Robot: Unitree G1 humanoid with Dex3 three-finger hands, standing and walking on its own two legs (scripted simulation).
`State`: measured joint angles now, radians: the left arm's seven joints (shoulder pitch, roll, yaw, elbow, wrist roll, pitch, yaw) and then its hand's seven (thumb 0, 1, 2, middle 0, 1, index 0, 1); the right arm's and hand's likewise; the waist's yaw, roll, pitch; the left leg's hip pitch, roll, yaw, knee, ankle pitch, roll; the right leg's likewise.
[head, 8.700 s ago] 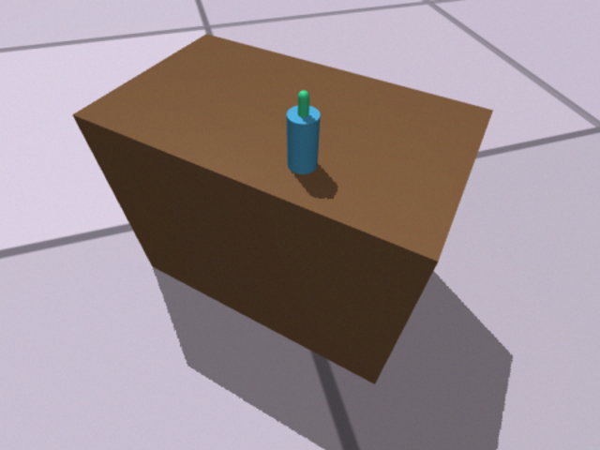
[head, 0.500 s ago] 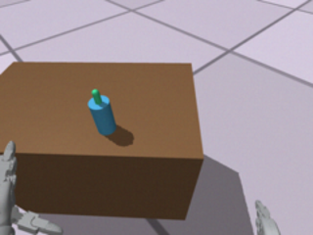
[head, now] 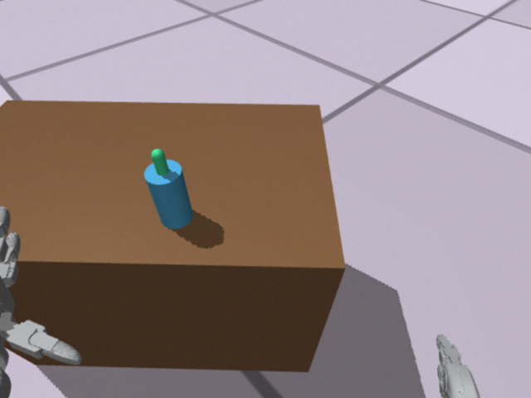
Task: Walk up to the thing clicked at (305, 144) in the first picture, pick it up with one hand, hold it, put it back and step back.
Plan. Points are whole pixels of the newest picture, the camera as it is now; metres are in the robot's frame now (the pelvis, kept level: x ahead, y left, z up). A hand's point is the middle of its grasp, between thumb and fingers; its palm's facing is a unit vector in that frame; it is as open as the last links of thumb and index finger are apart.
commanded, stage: go down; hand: left
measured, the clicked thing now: (167, 186) +0.49 +0.21 +0.02
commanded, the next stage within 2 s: none
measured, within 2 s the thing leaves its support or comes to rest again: neither
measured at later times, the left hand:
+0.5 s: hand (20, 258) +0.27 +0.34 +0.10, palm faces +0.26 -0.96 -0.10, open 17.5 cm
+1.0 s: hand (19, 216) +0.34 +0.37 +0.11, palm faces +0.19 -0.98 +0.01, open 17.5 cm
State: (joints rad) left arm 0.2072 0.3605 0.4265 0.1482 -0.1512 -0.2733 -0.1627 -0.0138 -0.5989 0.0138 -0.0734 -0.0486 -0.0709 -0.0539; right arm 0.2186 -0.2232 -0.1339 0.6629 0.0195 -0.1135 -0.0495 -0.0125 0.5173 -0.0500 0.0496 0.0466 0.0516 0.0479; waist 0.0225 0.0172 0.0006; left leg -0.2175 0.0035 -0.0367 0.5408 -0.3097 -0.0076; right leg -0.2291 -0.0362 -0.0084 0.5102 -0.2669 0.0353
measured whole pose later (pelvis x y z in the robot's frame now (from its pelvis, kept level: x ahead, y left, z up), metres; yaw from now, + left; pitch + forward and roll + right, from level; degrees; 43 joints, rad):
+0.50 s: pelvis +0.00 +0.00 +0.00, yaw +0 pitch +1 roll -1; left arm -0.08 0.49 0.56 0.49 -0.27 -0.20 -0.40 -0.01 -0.55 0.05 -0.04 -0.05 -0.05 -0.05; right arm 0.22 -0.22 -0.07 0.70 0.03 -0.13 -0.09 -0.01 0.52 -0.05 0.05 0.05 0.05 0.05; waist 0.01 0.00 -0.03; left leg -0.27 0.00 -0.04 0.56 -0.31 0.00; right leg -0.27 -0.04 -0.01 0.51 -0.26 0.04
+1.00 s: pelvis +0.00 +0.00 +0.00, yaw +0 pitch +7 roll -1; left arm -0.41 0.70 0.65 0.93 -0.26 -0.17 -0.59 -0.01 -0.53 0.09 -0.03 -0.04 -0.03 -0.05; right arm 0.22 -0.25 0.01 0.69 0.00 -0.23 -0.14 -0.01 0.54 -0.05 0.05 0.05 0.05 0.05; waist -0.04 -0.02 -0.07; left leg -0.40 0.01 -0.04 0.60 -0.32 0.00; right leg -0.40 -0.03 -0.01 0.53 -0.26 0.04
